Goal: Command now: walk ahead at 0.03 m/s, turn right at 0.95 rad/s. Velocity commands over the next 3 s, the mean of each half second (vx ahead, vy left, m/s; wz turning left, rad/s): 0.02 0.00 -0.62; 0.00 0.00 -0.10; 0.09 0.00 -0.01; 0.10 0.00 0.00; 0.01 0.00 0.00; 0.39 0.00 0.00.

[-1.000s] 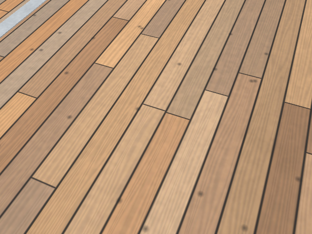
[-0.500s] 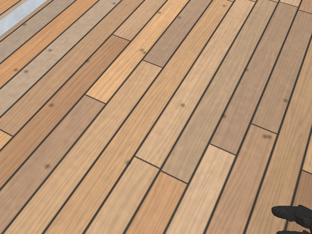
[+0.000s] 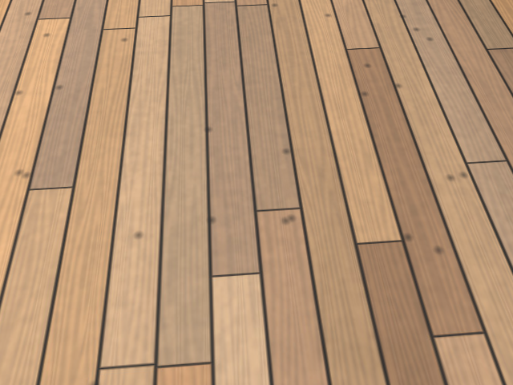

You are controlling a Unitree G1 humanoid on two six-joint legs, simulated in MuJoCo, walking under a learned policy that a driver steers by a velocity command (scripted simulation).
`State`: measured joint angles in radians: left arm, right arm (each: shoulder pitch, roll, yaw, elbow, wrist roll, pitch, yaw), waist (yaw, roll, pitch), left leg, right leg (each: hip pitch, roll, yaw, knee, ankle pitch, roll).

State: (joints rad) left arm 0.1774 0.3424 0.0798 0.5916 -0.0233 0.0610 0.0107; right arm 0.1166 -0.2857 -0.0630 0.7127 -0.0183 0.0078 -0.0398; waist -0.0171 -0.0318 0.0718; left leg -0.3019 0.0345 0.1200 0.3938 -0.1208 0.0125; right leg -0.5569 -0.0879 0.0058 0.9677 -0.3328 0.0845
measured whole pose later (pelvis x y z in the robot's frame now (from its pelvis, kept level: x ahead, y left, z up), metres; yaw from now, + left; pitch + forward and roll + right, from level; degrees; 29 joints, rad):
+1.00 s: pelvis +0.05 -0.01 -0.01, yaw -18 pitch -1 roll +0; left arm 0.24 0.23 0.05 0.73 0.01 0.02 0.02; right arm 0.15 -0.22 -0.03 0.75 -0.01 -0.01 -0.01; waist 0.01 0.00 0.02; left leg -0.23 -0.01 0.00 0.55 -0.31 0.01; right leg -0.23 0.04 0.11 0.54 -0.29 0.01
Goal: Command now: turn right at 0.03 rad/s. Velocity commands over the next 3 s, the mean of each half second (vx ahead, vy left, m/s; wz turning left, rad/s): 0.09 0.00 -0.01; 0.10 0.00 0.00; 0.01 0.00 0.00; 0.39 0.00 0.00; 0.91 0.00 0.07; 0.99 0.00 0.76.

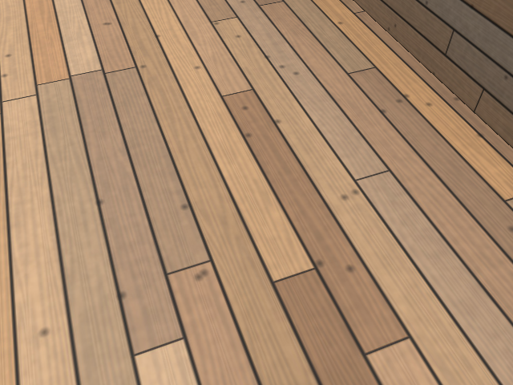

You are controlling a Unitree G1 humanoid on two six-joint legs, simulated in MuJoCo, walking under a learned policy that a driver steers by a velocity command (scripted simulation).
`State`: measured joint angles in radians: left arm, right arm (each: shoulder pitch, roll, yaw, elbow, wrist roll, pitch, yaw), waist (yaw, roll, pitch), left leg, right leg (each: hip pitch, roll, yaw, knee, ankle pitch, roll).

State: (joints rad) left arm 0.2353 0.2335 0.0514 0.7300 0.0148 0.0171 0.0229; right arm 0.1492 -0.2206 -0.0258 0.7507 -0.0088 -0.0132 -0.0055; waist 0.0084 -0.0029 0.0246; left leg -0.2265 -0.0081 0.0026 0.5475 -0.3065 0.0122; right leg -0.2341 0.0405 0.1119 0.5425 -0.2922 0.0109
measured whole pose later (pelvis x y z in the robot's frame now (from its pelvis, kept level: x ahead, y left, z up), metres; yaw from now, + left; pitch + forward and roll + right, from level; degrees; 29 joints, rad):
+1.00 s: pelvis +0.11 -0.06 +0.00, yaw +0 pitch -1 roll -1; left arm 0.19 0.20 0.02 0.94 0.01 -0.03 0.01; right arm 0.18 -0.24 -0.04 0.96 0.00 0.02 -0.04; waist 0.00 0.01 0.02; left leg -0.23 0.05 -0.03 0.50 -0.26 -0.03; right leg -0.18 0.05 -0.04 0.44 -0.26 -0.04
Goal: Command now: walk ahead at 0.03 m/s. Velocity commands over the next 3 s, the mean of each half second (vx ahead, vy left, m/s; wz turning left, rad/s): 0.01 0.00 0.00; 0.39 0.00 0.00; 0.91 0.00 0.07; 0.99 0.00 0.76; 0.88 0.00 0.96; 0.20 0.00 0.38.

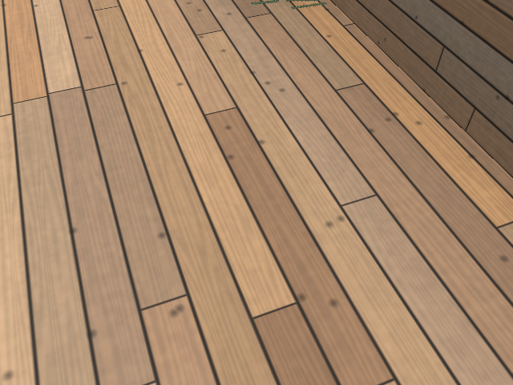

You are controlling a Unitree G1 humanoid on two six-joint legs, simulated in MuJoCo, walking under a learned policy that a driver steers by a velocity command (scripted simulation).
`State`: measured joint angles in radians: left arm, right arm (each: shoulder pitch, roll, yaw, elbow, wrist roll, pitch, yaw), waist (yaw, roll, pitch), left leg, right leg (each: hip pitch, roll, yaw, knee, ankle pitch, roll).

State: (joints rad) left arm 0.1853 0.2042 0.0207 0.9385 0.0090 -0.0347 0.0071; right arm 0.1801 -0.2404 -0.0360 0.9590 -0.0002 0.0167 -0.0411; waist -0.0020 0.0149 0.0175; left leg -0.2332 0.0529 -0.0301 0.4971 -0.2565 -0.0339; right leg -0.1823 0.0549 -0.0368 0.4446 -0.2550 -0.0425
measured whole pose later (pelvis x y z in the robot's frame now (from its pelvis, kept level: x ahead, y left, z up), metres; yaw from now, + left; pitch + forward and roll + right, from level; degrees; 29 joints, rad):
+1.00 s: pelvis +0.08 +0.08 -0.01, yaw +0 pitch +2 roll +0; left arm 0.29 0.26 0.06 1.02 0.03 -0.05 -0.01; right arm 0.24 -0.23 -0.06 0.99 -0.05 -0.08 0.01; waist -0.03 -0.05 -0.03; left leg -0.31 0.02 0.11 0.59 -0.31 0.03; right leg -0.33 -0.02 0.08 0.96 -0.40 -0.11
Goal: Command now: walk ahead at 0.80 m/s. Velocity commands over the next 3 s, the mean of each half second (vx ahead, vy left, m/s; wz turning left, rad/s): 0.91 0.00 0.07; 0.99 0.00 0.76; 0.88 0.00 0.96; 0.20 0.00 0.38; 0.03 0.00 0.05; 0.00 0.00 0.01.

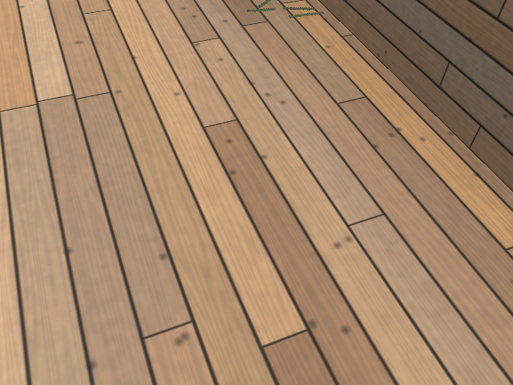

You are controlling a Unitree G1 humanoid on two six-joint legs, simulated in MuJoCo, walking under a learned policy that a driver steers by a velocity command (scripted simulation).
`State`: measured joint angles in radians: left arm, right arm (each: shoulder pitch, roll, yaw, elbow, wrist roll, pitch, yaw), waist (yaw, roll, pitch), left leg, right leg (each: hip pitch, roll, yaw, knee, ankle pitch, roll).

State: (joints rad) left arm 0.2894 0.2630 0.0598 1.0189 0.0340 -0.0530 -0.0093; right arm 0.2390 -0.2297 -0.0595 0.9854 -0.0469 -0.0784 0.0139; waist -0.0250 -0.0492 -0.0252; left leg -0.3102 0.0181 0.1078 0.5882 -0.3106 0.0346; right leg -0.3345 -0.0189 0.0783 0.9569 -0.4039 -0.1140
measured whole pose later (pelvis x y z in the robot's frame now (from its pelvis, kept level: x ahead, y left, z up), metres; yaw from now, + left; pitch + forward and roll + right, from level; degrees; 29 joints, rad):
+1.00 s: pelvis +0.79 +0.06 -0.02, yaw +28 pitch -1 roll +1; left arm 0.21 0.21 0.02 0.81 0.04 -0.10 0.01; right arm 0.29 -0.30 -0.08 0.88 -0.02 -0.01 0.02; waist -0.04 0.01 0.06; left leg -0.38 -0.20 0.11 0.67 -0.28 0.23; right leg -0.31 -0.04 0.03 1.48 -0.35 0.01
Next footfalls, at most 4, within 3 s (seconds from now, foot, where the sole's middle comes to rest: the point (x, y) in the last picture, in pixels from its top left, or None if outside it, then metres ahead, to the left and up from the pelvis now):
0.42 right None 0.48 -0.09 -0.77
0.90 left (216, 267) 0.87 0.09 -0.77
1.32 right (201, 161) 1.32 0.16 -0.77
1.70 left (99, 163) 1.31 0.53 -0.77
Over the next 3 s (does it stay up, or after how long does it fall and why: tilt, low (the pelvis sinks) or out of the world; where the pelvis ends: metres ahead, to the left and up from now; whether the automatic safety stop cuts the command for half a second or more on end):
stays up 1.41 0.41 0.01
